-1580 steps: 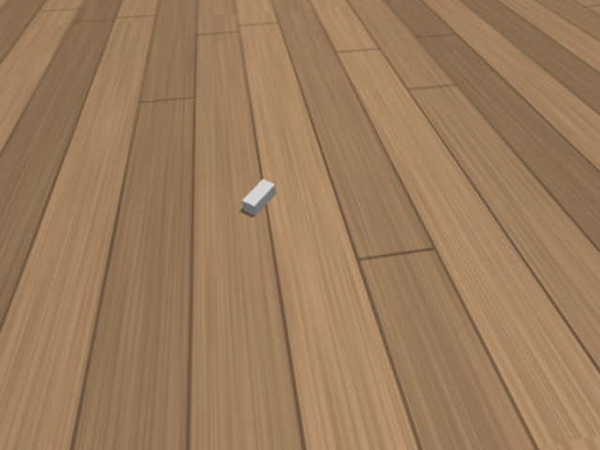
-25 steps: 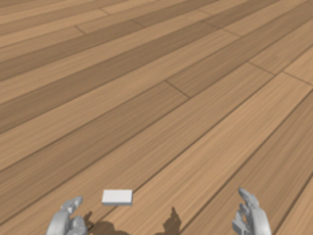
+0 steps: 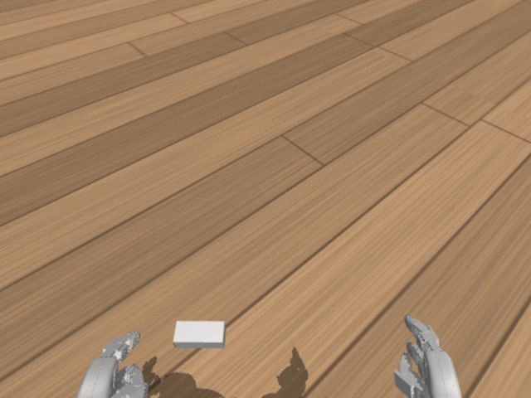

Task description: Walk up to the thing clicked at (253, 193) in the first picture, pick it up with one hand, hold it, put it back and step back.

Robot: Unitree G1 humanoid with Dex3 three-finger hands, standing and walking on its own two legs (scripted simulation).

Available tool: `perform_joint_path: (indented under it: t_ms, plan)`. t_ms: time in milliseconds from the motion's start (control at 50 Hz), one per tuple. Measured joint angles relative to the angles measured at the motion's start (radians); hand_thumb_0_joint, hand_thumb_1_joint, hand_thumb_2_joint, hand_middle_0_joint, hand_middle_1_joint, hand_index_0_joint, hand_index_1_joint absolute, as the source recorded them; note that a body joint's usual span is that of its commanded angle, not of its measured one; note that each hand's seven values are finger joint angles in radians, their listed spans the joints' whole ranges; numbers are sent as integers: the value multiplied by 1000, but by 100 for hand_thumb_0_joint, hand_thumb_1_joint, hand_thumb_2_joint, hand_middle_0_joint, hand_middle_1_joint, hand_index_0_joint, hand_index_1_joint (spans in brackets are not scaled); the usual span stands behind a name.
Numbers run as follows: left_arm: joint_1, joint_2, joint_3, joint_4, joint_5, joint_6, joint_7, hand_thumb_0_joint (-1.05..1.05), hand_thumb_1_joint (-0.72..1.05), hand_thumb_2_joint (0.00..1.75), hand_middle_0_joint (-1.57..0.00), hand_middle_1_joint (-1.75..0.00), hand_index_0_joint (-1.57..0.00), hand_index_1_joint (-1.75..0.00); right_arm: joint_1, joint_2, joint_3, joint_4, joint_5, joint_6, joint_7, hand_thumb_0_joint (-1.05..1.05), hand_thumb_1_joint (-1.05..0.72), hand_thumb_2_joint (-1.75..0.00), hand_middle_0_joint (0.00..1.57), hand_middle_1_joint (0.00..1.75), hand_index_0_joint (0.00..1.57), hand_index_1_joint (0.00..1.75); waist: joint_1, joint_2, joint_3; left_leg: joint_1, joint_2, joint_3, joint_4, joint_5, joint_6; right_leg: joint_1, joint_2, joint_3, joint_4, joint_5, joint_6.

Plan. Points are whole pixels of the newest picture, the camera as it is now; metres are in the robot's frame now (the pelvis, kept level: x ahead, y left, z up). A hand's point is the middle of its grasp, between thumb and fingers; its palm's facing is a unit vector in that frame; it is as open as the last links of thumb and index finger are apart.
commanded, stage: stand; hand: left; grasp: from above
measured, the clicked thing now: (200, 334) +0.45 +0.22 -0.68
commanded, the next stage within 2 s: none
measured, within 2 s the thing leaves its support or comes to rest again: neither
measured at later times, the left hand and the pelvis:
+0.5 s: hand out of the picture +0.05 +0.24 -0.11, palm faces +0.05 -0.95 -0.32, open 7.4 cm; pelvis -0.01 +0.01 +0.05, yaw +1 degrees
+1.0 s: hand out of the picture +0.02 +0.24 -0.10, palm faces +0.05 -0.94 -0.34, open 7.4 cm; pelvis -0.01 +0.00 +0.06, yaw +1 degrees
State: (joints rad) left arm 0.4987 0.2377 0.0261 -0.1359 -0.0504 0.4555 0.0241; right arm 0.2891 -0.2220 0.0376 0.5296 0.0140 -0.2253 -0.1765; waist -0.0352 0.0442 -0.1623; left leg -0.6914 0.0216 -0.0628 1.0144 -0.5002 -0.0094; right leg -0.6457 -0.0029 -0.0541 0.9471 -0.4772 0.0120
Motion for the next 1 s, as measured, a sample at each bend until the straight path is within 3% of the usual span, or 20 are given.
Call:
perform_joint_path:
  t_ms: [20,40,80,120,240,360,560,1000]
  plan:
    - [0,1,0,0,1,0,0,1,91,89,-20,-29,-20,-29,0,0,0,-1,0,1,0,1,-90,-89,21,30,20,30,0,0,-1,0,0,0,0,0,0,0,0,0,0,0,0]
    - [-29,6,-11,50,23,-51,4,1,90,89,-20,-29,-20,-29,-13,0,-10,19,-26,6,9,1,-90,-89,21,30,20,30,6,-6,30,25,-3,1,-7,3,1,24,-3,1,-3,0,0]
    - [-136,17,-25,246,68,-186,10,1,90,89,-20,-30,-20,-30,-61,-15,-15,107,-75,60,52,1,-90,-89,21,30,20,30,34,-31,95,96,-16,16,-49,24,6,81,-17,15,-20,8,-2]
    - [-218,25,-21,420,93,-267,10,1,90,89,-20,-30,-20,-30,-97,-35,-12,181,-98,119,98,1,-90,-89,21,30,20,30,50,-48,130,146,-26,26,-97,49,8,121,-27,23,-48,24,-2]
    - [-285,50,7,718,102,-372,8,1,90,90,-20,-30,-20,-30,-116,-61,-54,287,-67,176,162,1,-90,-89,21,30,20,30,59,-63,186,259,-38,41,-214,104,14,221,-40,37,-141,69,6]
    - [-281,49,22,918,100,-408,11,1,90,90,-20,-30,-20,-30,-96,-73,-78,370,-66,201,166,1,-90,-89,21,30,20,30,57,-53,192,346,-38,39,-300,140,20,315,-40,33,-242,112,14]
    - [-278,36,16,1125,88,-436,7,0,90,90,-20,-30,-20,-30,-104,-57,-68,480,-49,218,161,1,-90,-89,21,30,20,30,59,-37,210,475,-43,29,-476,229,21,452,-44,20,-427,202,18]
    - [-335,59,11,1284,85,-453,2,0,90,90,-20,-30,-20,-30,-139,-84,-62,587,-36,231,165,1,-90,-89,21,30,20,30,53,-25,227,562,-28,16,-628,313,3,538,-29,6,-571,280,4]
